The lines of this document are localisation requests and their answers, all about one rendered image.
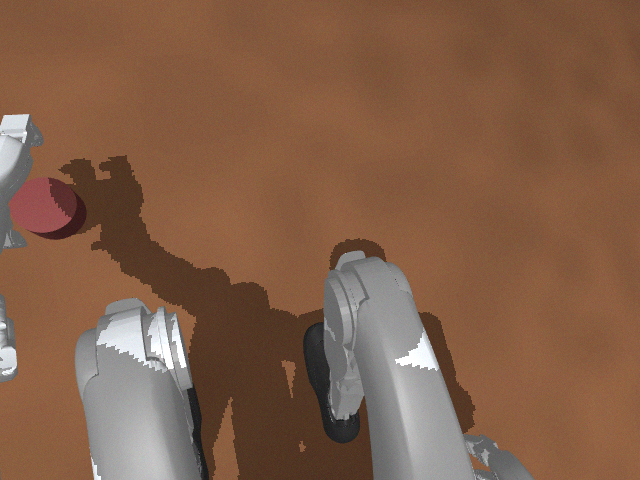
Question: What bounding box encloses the left robot foot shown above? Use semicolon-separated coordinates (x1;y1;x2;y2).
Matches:
187;381;209;480

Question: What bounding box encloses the right robot hand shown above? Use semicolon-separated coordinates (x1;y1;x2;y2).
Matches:
463;434;535;480

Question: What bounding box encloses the left robot hand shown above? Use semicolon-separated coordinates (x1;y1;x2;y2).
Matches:
0;114;44;249

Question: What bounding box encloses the left robot arm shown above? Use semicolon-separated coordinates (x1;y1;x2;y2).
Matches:
0;197;18;480

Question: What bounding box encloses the tin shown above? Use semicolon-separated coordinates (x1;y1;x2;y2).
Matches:
10;177;87;240

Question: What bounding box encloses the right robot foot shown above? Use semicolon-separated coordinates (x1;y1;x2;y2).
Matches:
303;322;360;443

